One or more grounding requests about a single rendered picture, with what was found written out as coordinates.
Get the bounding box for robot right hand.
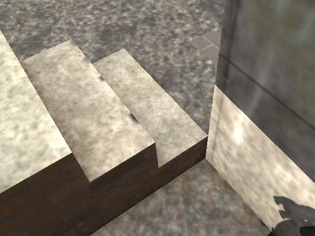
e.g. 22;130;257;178
299;226;315;236

